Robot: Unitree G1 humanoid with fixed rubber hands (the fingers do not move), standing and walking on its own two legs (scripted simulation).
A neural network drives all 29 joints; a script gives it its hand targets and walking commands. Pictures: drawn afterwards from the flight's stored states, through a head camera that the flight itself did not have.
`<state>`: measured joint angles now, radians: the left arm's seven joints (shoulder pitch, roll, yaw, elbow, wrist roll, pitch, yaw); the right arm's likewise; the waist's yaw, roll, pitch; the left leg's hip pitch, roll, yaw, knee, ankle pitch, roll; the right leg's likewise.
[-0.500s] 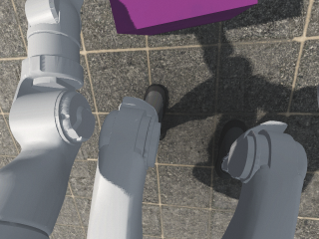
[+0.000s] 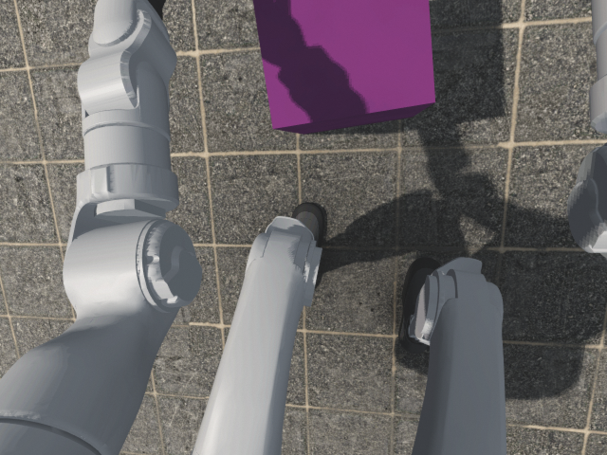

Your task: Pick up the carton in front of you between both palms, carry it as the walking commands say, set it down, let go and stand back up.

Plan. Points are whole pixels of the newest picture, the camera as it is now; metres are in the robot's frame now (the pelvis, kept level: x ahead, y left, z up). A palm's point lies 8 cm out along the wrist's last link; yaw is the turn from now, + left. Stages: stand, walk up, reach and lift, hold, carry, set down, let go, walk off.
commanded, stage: set down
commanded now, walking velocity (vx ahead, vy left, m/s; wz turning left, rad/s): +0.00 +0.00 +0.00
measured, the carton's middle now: (346, 56) +0.54 +0.11 -0.38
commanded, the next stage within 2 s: let go in 0.36 s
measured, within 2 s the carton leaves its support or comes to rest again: neither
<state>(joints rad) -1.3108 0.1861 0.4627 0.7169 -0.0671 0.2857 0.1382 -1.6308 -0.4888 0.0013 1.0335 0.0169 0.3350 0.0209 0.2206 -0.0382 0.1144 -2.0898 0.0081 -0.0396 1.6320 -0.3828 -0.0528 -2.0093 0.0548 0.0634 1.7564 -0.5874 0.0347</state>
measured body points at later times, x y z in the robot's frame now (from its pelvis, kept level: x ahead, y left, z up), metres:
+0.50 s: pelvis +0.02 +0.00 +0.13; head +0.36 +0.02 +0.43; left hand +0.51 +0.29 +0.03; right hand +0.64 -0.09 +0.03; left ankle +0.13 +0.14 -0.47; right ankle +0.07 -0.13 -0.47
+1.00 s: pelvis +0.07 +0.03 +0.23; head +0.26 +0.03 +0.64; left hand +0.35 +0.28 +0.14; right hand +0.44 -0.14 +0.13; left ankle +0.13 +0.14 -0.47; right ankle +0.07 -0.13 -0.47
